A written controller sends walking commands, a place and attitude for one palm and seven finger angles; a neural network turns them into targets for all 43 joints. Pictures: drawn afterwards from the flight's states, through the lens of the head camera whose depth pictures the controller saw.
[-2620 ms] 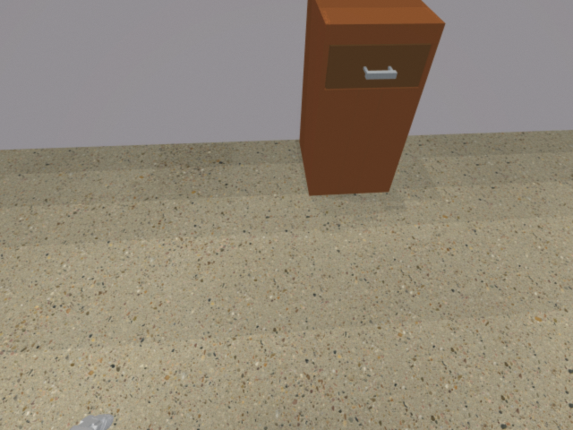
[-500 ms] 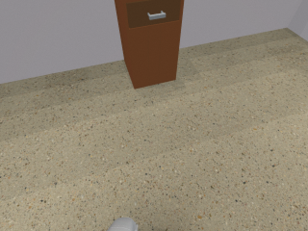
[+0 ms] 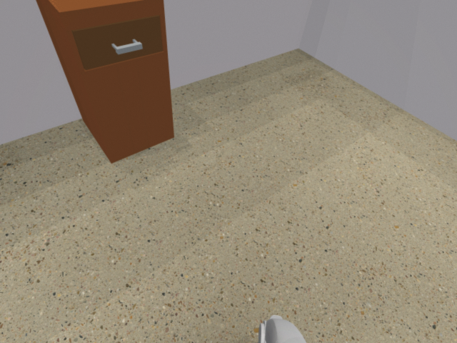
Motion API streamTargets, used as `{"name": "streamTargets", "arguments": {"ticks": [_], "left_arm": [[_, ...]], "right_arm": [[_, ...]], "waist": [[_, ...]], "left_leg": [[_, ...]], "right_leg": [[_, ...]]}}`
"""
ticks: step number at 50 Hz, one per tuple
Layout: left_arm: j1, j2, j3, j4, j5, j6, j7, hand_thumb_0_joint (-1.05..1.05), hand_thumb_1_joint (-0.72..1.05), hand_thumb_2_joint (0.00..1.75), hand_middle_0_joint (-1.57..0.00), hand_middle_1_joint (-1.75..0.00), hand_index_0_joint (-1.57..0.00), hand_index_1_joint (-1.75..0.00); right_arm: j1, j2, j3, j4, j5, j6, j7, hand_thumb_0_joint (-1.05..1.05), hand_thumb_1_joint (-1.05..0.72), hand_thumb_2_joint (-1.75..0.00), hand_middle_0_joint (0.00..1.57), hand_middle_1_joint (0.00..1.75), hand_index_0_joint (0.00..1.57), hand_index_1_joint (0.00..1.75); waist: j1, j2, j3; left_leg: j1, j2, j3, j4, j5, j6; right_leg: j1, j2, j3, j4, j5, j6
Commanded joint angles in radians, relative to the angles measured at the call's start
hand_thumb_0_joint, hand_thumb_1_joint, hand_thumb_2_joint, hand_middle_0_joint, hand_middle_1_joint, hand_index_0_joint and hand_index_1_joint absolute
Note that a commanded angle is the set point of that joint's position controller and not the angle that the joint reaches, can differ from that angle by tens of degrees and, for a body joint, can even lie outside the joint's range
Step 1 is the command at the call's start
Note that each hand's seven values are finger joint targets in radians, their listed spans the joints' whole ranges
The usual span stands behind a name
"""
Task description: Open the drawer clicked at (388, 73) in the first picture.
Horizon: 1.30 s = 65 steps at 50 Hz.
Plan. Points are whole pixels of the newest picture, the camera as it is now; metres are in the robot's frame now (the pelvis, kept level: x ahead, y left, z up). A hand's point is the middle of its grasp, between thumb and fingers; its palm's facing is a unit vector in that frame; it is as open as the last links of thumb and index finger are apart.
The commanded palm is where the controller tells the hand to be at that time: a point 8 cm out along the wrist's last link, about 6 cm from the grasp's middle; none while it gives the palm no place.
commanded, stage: walk to a spot facing it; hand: left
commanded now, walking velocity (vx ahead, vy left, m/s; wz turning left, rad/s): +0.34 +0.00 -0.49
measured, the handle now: (126, 45) +1.22 +0.49 -0.11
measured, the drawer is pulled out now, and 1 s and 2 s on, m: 0.00 0.00 0.00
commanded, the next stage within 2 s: turn to face it in 1.46 s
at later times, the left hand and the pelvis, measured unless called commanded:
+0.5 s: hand (179, 272) +0.30 +0.12 -0.18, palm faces -0.19 -0.96 -0.19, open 7.2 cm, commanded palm none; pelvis +0.19 -0.06 -0.01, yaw -12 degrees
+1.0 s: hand (207, 200) +0.51 +0.07 -0.18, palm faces -0.33 -0.93 -0.14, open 7.3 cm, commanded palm none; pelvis +0.41 -0.08 +0.00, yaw -21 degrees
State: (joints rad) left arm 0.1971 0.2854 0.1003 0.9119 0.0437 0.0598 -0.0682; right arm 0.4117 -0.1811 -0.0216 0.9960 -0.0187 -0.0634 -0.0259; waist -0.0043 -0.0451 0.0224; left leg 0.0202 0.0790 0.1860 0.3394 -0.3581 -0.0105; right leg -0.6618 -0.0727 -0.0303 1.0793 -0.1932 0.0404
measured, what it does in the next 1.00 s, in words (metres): walks ahead, turning right: right foot, then left foot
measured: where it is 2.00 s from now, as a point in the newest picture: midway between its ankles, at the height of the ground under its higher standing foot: (272, 226)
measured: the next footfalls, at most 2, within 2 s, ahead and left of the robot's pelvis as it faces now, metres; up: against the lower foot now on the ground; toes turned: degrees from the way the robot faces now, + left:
right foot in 0.18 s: +0.21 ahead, -0.16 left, +0.00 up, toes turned -14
left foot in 0.60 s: +0.37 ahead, +0.04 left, +0.00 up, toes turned -4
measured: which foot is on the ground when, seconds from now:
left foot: down 0.00-0.18, up 0.20-0.58, down 0.60-1.00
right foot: up 0.00-0.16, down 0.18-0.62, up 0.64-1.00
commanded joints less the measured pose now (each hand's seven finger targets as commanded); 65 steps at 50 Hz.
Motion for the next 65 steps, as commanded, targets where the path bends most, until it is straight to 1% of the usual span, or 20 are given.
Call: {"name": "streamTargets", "arguments": {"ticks": [1,4,7,8,9,10,13,16,28,29,31,34,39,50,54,55,56,57,60,65], "left_arm": [[-0.263,-0.042,-0.039,-0.135,-0.012,-0.046,-0.009,0.0,0.9,0.9,-0.2,-0.3,-0.2,-0.3],[-0.25,-0.03,-0.042,-0.117,-0.015,-0.056,-0.002,0.0,0.9,0.9,-0.2,-0.3,-0.2,-0.3],[0.046,0.029,-0.018,-0.021,-0.011,-0.08,0.013,0.0,0.9,0.9,-0.2,-0.3,-0.2,-0.3],[0.199,0.127,0.008,0.029,-0.006,-0.097,0.025,0.0,0.9,0.9,-0.2,-0.3,-0.2,-0.3],[0.305,0.236,0.03,0.052,-0.018,-0.104,0.047,0.0,0.9,0.9,-0.2,-0.3,-0.2,-0.3],[0.31,0.271,0.035,0.055,-0.041,-0.093,0.057,0.0,0.9,0.9,-0.2,-0.3,-0.2,-0.3],[0.068,0.122,-0.011,0.006,-0.037,-0.101,0.066,0.0,0.9,0.9,-0.2,-0.3,-0.2,-0.3],[-0.023,0.065,-0.022,0.003,-0.019,-0.111,0.072,0.0,0.9,0.9,-0.2,-0.3,-0.2,-0.3],[0.09,0.06,-0.017,0.065,-0.024,-0.11,0.064,0.0,0.9,0.9,-0.2,-0.3,-0.2,-0.3],[0.094,0.034,-0.021,0.063,-0.025,-0.108,0.062,0.0,0.9,0.9,-0.2,-0.3,-0.2,-0.3],[0.076,-0.052,-0.037,0.02,-0.03,-0.117,0.052,0.0,0.9,0.9,-0.2,-0.3,-0.2,-0.3],[0.027,-0.013,-0.02,0.051,-0.014,-0.113,0.041,0.0,0.9,0.9,-0.2,-0.3,-0.2,-0.3],[0.113,-0.077,-0.02,0.102,-0.008,-0.078,0.039,0.0,0.9,0.9,-0.2,-0.3,-0.2,-0.3],[-0.15,-0.111,-0.039,0.046,-0.015,-0.084,0.032,0.0,0.9,0.9,-0.2,-0.3,-0.2,-0.3],[0.115,-0.056,-0.023,0.126,-0.009,-0.107,0.042,0.0,0.9,0.9,-0.2,-0.3,-0.2,-0.3],[0.277,0.007,-0.003,0.176,-0.005,-0.12,0.051,0.0,0.9,0.9,-0.2,-0.3,-0.2,-0.3],[0.393,0.12,0.026,0.2,-0.005,-0.128,0.068,0.0,0.9,0.9,-0.2,-0.3,-0.2,-0.3],[0.395,0.184,0.031,0.204,-0.03,-0.123,0.07,0.0,0.9,0.9,-0.2,-0.3,-0.2,-0.3],[0.134,0.027,-0.013,0.136,-0.03,-0.125,0.079,0.0,0.9,0.9,-0.2,-0.3,-0.2,-0.3],[0.104,-0.046,-0.034,0.133,-0.016,-0.151,0.082,0.0,0.9,0.9,-0.2,-0.3,-0.2,-0.3]], "right_arm": [[0.124,-0.158,-0.033,0.004,-0.013,-0.021,-0.011,0.0,-0.9,-0.9,0.2,0.3,0.2,0.3],[0.13,-0.173,-0.039,0.027,-0.014,-0.017,-0.005,0.0,-0.9,-0.9,0.2,0.3,0.2,0.3],[0.071,-0.213,-0.047,0.022,-0.001,-0.013,-0.002,0.0,-0.9,-0.9,0.2,0.3,0.2,0.3],[0.085,-0.179,-0.039,0.014,0.015,-0.011,0.012,0.0,-0.9,-0.9,0.2,0.3,0.2,0.3],[0.106,-0.091,-0.025,-0.024,0.029,-0.015,0.01,0.0,-0.9,-0.9,0.2,0.3,0.2,0.3],[-0.011,-0.105,-0.028,-0.062,0.025,-0.018,0.002,0.0,-0.9,-0.9,0.2,0.3,0.2,0.3],[-0.063,-0.108,-0.039,-0.032,-0.001,0.005,0.011,0.0,-0.9,-0.9,0.2,0.3,0.2,0.3],[0.064,-0.053,-0.035,0.014,-0.013,0.043,0.018,0.0,-0.9,-0.9,0.2,0.3,0.2,0.3],[-0.105,-0.065,-0.048,-0.04,-0.006,0.002,0.042,0.0,-0.9,-0.9,0.2,0.3,0.2,0.3],[-0.039,-0.093,-0.056,-0.02,-0.006,-0.003,0.034,0.0,-0.9,-0.9,0.2,0.3,0.2,0.3],[0.168,-0.245,-0.085,0.029,-0.027,-0.008,0.021,0.0,-0.9,-0.9,0.2,0.3,0.2,0.3],[0.021,-0.118,-0.046,0.007,-0.009,-0.016,0.009,0.0,-0.9,-0.9,0.2,0.3,0.2,0.3],[0.008,-0.063,-0.037,0.04,-0.001,-0.04,-0.002,0.0,-0.9,-0.9,0.2,0.3,0.2,0.3],[0.163,-0.06,-0.035,0.147,-0.014,-0.023,-0.002,0.0,-0.9,-0.9,0.2,0.3,0.2,0.3],[0.109,-0.1,-0.043,0.154,-0.005,-0.017,-0.001,0.0,-0.9,-0.9,0.2,0.3,0.2,0.3],[0.094,-0.093,-0.042,0.147,0.004,-0.018,0.009,0.0,-0.9,-0.9,0.2,0.3,0.2,0.3],[0.126,-0.017,-0.031,0.117,0.021,-0.025,0.013,0.0,-0.9,-0.9,0.2,0.3,0.2,0.3],[0.089,-0.014,-0.029,0.087,0.024,-0.021,0.011,0.0,-0.9,-0.9,0.2,0.3,0.2,0.3],[-0.043,0.0,-0.043,0.074,0.003,0.0,0.014,0.0,-0.9,-0.9,0.2,0.3,0.2,0.3],[0.032,0.046,-0.041,0.088,-0.01,0.044,0.029,0.0,-0.9,-0.9,0.2,0.3,0.2,0.3]], "waist": [[-0.077,0.2,0.147],[-0.061,0.216,0.115],[0.089,0.205,-0.063],[0.15,0.079,-0.195],[0.157,-0.127,-0.329],[0.169,-0.068,-0.309],[0.042,0.042,-0.047],[-0.054,-0.016,-0.027],[-0.025,0.005,0.049],[-0.055,0.09,0.035],[-0.119,0.411,-0.027],[-0.053,0.124,0.074],[0.004,0.129,0.05],[-0.06,0.194,0.148],[0.078,0.152,-0.019],[0.152,0.082,-0.119],[0.17,-0.149,-0.252],[0.144,-0.178,-0.268],[0.048,0.029,0.003],[-0.037,-0.027,0.036]], "left_leg": [[0.047,0.245,-0.061,-0.103,0.496,0.121],[0.036,0.255,0.007,-0.014,0.77,0.104],[-0.035,0.216,0.088,0.366,0.988,0.048],[-0.305,0.192,0.075,0.634,0.676,0.008],[-0.616,0.025,0.031,1.012,-0.193,-0.039],[-0.683,0.034,-0.114,1.116,-0.219,-0.011],[-0.62,0.127,-0.177,1.031,0.005,-0.015],[-0.499,0.121,-0.134,0.848,0.044,-0.035],[-0.229,0.015,-0.056,0.219,0.13,-0.022],[-0.092,0.036,-0.101,0.153,0.058,-0.008],[0.103,0.411,-0.62,-0.15,-0.199,0.142],[-0.106,0.349,-0.469,-0.196,-0.152,0.129],[-0.102,0.23,-0.143,-0.174,0.242,0.085],[0.001,0.249,0.002,-0.126,0.517,0.116],[-0.023,0.217,0.065,0.235,0.877,0.076],[-0.199,0.185,0.077,0.46,0.742,0.044],[-0.491,0.056,0.071,0.806,0.083,0.005],[-0.632,-0.01,-0.056,1.047,-0.22,0.008],[-0.633,0.118,-0.183,1.032,0.032,0.02],[-0.573,0.115,-0.141,0.823,0.128,-0.015]], "right_leg": [[-0.115,-0.006,-0.077,-0.23,-0.01,-0.019],[0.072,0.05,-0.131,-0.363,-0.057,-0.07],[0.5,0.127,-0.175,-0.518,-0.014,-0.123],[0.863,-0.007,-0.018,-0.54,0.043,-0.173],[1.077,-0.349,0.495,-0.607,0.149,-0.302],[0.985,-0.39,0.576,-0.712,0.212,-0.346],[0.513,-0.26,0.346,-0.809,-0.017,-0.255],[0.312,-0.165,0.172,-0.858,-0.075,-0.218],[0.299,-0.103,0.194,-0.784,-0.248,-0.191],[0.216,-0.057,0.165,-0.66,-0.228,-0.168],[-0.042,0.116,-0.046,-0.076,-0.359,-0.081],[-0.062,-0.016,0.055,0.145,-0.141,-0.078],[-0.011,-0.034,0.022,0.093,0.01,-0.036],[0.035,-0.013,-0.115,-0.377,0.015,-0.064],[0.445,0.091,-0.182,-0.523,0.012,-0.125],[0.713,0.026,-0.1,-0.527,0.052,-0.154],[0.97,-0.269,0.319,-0.603,0.058,-0.252],[0.962,-0.402,0.55,-0.748,0.076,-0.325],[0.51,-0.307,0.294,-0.844,-0.094,-0.222],[0.358,-0.203,0.038,-0.893,0.034,-0.18]]}}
